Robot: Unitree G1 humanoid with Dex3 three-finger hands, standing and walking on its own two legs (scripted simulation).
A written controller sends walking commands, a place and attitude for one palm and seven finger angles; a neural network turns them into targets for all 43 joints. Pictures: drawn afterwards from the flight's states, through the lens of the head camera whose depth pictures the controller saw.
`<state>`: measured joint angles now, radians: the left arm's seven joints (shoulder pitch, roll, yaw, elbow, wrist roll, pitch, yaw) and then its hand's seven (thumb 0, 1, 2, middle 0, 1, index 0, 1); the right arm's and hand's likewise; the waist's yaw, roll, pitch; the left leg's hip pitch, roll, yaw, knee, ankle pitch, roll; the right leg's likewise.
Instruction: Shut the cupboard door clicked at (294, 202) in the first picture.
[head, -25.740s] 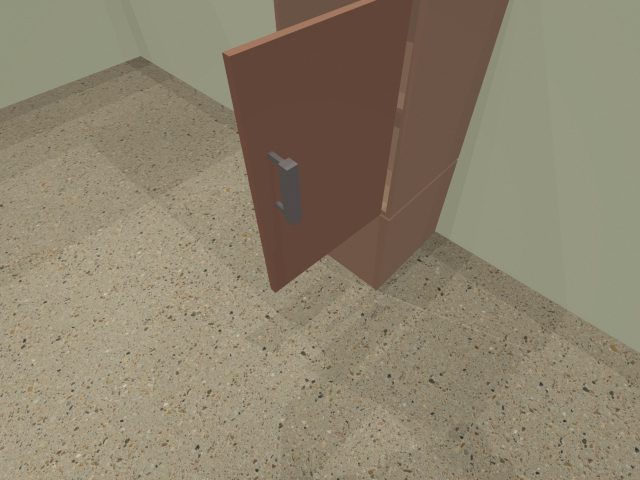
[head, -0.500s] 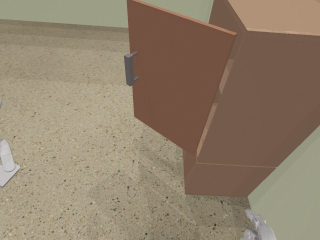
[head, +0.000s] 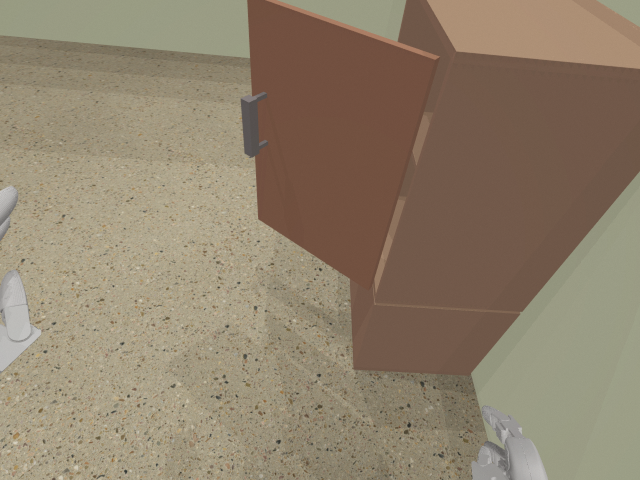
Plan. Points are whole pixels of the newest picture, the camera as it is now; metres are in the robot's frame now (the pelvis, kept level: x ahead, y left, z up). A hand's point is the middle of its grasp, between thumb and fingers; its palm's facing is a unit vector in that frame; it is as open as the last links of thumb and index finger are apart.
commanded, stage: step back with the hand held close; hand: left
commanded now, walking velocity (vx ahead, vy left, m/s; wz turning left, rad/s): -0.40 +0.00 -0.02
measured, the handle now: (257, 124) +0.84 +0.17 +0.01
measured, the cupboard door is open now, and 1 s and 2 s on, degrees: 53 53 53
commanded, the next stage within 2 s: stop stepping back and stand still in 0.20 s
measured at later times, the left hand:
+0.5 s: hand out of the picture +0.07 +0.25 +0.18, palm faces +0.35 -0.81 -0.47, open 7.4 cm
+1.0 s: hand out of the picture +0.01 +0.31 +0.19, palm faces +0.45 -0.79 -0.42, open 7.4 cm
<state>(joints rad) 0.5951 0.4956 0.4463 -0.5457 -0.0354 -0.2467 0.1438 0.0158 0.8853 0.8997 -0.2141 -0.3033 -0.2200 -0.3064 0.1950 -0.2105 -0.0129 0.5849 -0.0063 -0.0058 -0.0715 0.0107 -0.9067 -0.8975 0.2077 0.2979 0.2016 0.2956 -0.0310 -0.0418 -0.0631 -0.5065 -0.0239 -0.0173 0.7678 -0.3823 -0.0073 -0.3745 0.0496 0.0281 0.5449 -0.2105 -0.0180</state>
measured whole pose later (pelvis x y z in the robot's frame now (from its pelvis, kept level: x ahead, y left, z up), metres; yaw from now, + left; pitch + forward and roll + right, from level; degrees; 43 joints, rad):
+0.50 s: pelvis -0.14 +0.00 +0.00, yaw -2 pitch +1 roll -2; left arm 0.58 0.47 0.43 -0.53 -0.06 -0.23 0.12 0.02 0.89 0.90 -0.21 -0.30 -0.22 -0.31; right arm 0.20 -0.16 0.04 0.63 0.01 -0.08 -0.07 0.01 -0.90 -0.90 0.21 0.30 0.20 0.30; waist -0.02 0.00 -0.07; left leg -0.49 0.04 0.00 0.53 -0.09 0.01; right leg -0.12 0.08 0.03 0.50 -0.41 -0.03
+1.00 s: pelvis -0.18 +0.05 +0.00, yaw -2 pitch +0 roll -1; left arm 0.57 0.45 0.42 -0.51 -0.05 -0.19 0.17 0.01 0.89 0.90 -0.21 -0.30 -0.22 -0.31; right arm 0.31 -0.18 0.03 0.65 -0.01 -0.08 -0.07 0.01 -0.90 -0.90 0.21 0.30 0.20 0.30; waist 0.01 -0.02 -0.10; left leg -0.38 0.03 0.02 0.67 -0.32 -0.01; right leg -0.19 0.04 -0.02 0.52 -0.34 -0.04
